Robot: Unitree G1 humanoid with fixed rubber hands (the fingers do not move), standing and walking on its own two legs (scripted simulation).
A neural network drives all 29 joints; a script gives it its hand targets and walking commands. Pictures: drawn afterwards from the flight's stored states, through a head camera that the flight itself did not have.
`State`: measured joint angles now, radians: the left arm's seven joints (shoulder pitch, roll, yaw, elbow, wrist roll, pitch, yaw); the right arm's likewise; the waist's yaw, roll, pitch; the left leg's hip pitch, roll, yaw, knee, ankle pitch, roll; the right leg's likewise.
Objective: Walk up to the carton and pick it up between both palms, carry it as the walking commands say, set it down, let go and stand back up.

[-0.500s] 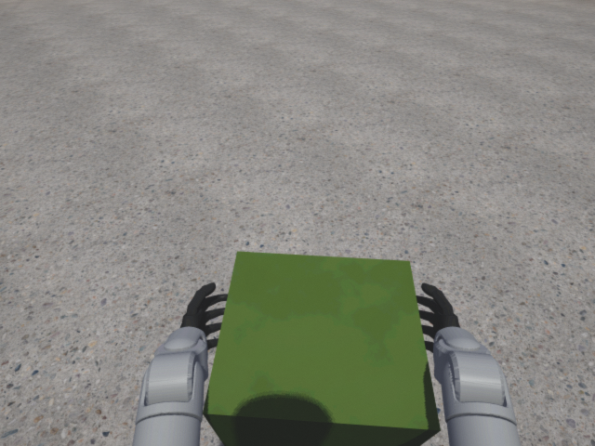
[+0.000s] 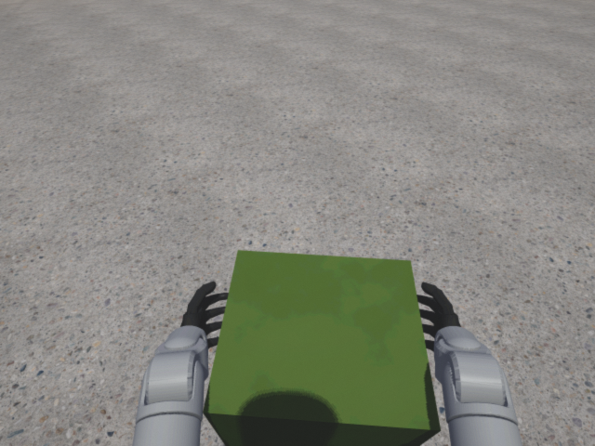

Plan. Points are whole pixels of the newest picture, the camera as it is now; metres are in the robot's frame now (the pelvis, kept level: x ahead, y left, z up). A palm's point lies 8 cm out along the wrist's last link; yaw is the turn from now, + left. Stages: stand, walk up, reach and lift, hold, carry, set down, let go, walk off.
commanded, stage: hold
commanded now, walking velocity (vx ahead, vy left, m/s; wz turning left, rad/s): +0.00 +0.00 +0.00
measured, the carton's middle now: (317, 358) +0.27 +0.00 -0.03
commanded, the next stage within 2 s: carry in 0.52 s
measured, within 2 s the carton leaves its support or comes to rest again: neither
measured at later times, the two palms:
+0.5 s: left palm (196, 340) +0.26 +0.17 +0.03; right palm (447, 340) +0.27 -0.17 +0.04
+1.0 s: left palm (244, 253) +0.38 +0.11 +0.08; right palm (478, 263) +0.36 -0.23 +0.09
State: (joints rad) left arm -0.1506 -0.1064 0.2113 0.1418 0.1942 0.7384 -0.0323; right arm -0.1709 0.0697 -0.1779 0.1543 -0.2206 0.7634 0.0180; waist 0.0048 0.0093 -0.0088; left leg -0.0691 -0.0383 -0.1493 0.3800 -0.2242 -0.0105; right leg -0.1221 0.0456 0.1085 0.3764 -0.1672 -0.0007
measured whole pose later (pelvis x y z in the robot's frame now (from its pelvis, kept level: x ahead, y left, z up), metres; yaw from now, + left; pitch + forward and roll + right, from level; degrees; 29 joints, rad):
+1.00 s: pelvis +0.15 -0.03 +0.00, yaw -4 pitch +6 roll +1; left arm 0.08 -0.13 0.12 -0.47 0.02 1.15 0.08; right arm 0.05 0.09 -0.16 -0.45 -0.04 1.18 -0.04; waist 0.00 -0.03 -0.23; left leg -0.51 0.06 0.07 0.79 -0.32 -0.01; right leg -0.15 -0.01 -0.09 0.37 -0.33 -0.04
